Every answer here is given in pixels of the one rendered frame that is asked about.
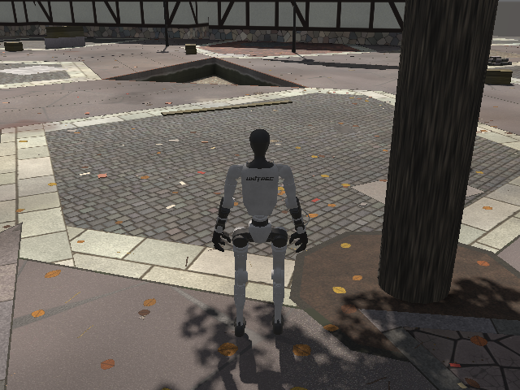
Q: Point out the humanoid robot head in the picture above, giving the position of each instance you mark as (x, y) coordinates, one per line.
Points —
(259, 141)

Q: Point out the left robot hand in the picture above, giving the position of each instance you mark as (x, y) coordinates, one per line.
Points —
(217, 240)

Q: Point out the right robot hand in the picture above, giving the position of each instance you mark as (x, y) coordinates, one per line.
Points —
(303, 240)

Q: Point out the right robot forearm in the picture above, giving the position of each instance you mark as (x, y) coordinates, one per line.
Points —
(297, 218)

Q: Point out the robot right upper arm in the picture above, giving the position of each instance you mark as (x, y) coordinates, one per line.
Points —
(285, 173)

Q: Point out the left robot forearm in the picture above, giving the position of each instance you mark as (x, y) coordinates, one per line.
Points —
(222, 218)

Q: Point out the robot left upper arm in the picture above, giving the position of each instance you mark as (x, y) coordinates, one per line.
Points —
(234, 172)

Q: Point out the right robot thigh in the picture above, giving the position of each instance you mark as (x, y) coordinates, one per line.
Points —
(279, 239)

